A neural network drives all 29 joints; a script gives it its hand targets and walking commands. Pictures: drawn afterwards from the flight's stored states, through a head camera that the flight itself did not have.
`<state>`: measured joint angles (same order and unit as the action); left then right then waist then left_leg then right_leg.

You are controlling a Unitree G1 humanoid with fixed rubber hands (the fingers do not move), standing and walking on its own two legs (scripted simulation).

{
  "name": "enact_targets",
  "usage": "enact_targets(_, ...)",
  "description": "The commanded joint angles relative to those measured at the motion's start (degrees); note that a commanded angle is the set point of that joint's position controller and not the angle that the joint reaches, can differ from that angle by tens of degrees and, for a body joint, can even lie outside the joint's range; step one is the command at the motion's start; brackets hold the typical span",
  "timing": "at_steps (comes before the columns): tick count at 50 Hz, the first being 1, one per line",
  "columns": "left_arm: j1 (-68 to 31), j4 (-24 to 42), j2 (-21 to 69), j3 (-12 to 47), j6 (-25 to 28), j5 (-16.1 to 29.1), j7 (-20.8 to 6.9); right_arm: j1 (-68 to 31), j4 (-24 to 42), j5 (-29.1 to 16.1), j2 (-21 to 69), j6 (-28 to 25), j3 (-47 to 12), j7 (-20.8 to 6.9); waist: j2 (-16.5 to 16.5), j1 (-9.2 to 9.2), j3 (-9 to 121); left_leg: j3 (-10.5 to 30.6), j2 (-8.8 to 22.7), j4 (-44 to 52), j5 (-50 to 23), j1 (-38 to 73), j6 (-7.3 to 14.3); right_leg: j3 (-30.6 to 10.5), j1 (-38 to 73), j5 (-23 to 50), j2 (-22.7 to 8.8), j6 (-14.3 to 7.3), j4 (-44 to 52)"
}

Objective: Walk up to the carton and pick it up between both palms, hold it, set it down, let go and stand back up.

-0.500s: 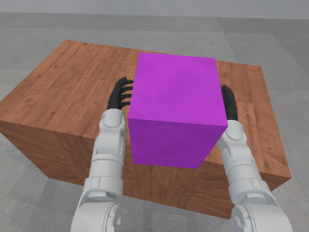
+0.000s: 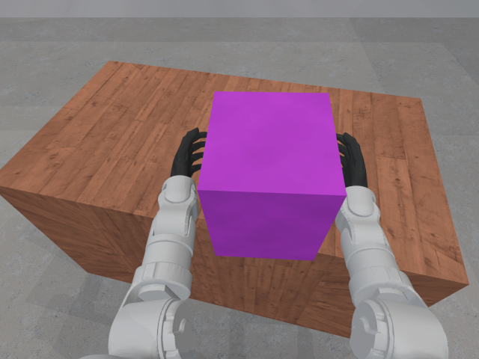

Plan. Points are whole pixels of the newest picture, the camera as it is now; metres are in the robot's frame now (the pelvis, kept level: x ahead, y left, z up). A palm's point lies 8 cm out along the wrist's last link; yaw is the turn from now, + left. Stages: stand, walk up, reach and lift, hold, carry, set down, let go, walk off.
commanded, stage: set down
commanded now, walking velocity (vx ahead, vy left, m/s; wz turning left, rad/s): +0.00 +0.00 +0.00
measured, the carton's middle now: (267, 181) +0.41 -0.07 +0.04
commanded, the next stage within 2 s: none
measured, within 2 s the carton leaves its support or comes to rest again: rests again in 1.24 s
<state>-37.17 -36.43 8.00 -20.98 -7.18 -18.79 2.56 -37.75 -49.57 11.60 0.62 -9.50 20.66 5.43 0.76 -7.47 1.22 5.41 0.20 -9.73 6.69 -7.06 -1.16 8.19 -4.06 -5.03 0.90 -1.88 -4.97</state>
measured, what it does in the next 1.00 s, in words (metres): stands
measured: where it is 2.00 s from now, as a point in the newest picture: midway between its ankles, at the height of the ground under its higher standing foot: outside the picture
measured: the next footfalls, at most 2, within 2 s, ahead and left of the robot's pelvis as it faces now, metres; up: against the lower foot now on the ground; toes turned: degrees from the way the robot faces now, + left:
none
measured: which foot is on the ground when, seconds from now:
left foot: down 0.00-1.00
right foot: down 0.00-1.00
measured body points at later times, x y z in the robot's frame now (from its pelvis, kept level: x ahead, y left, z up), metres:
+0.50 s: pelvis -0.01 -0.01 +0.00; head +0.04 -0.02 +0.45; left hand +0.43 +0.05 +0.09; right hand +0.40 -0.24 +0.09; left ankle -0.02 +0.13 -0.75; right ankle -0.03 -0.09 -0.75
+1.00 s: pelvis +0.00 -0.01 +0.00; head +0.09 -0.03 +0.44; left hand +0.46 +0.04 +0.05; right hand +0.41 -0.25 +0.05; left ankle -0.02 +0.13 -0.75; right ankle -0.03 -0.09 -0.75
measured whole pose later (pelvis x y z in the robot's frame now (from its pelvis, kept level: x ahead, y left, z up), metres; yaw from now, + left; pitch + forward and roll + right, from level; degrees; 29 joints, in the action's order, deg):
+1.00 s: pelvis +0.00 -0.01 +0.00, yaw -3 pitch +17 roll +0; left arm -47.3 -51.4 6.8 -26.0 1.8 -20.1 5.5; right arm -46.3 -54.3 22.9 -0.6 -10.9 31.7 1.9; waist 3.7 -5.8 6.8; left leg 3.0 1.1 -5.9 3.6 -19.2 -1.7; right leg 4.5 -19.3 -3.1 1.8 -2.5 -5.5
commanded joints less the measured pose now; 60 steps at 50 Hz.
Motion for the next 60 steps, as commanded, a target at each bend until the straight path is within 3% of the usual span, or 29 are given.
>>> enact_targets(1, -37.22, 5.17, 28.35, 21.02, 8.15, 1.01, -2.71, -40.16, 9.04, 1.96, 23.84, -5.86, -15.02, -7.81, 0.06, -0.04, 36.64, -0.78, -0.94, -3.02, -24.36, 5.46, -1.53, -2.31, 19.4, 41.9, 1.15, 3.53, -9.41)
enact_targets(11, -39.12, -0.06, 26.03, 17.38, 7.82, 0.85, -1.44, -43.04, 4.72, 2.39, 22.62, -4.19, -13.44, -9.59, -2.28, 2.14, 34.66, -0.8, 0.19, -2.09, -20.3, 7.49, -0.49, -2.58, 12.82, 36.12, 1.73, 4.25, -8.36)
enact_targets(25, -44.28, -2.48, 22.86, 11.96, 9.08, -0.2, -3.07, -43.68, 3.06, 9.05, 24.46, -2.03, -6.22, -9.93, -1.28, -0.2, 37.72, -1.4, -1.19, 0.48, -13.99, -1.21, 1.39, -3.29, 18.38, 40.2, 0.36, 5.26, -10.52)
enact_targets(38, -45.03, -7.62, 23.54, 10.49, 12.09, -1.05, -3.1, -45.44, 1.84, 12.7, 26.75, -4.06, -5.21, -10.05, -3.18, 0.19, 42.33, -1.39, -0.79, 2.07, -15.69, -6.93, 2.74, -4.67, 21.61, 48.01, -0.3, 5.51, -12.51)
enact_targets(46, -45.59, -9.36, 26.66, 12.36, 13.6, -1.47, -1.65, -46.08, -0.02, 12.72, 27.47, -5.7, -4.9, -10.52, -1.89, 0.37, 46.85, -1.35, -0.08, 0.48, -20.19, -3.92, 1.76, -4.67, 15.52, 48.81, 0.17, 4.8, -11.76)
enact_targets(60, -45.62, -10.4, 32.4, 17.33, 13.92, -0.45, 0.51, -47.0, -3.19, 10.67, 27.98, -6.11, -4.55, -11.34, 0.48, -1.02, 50.5, -1.75, 0.44, -4.59, -27.76, -0.71, -0.77, -4.12, 4.71, 46.72, 0.78, 4.08, -10.32)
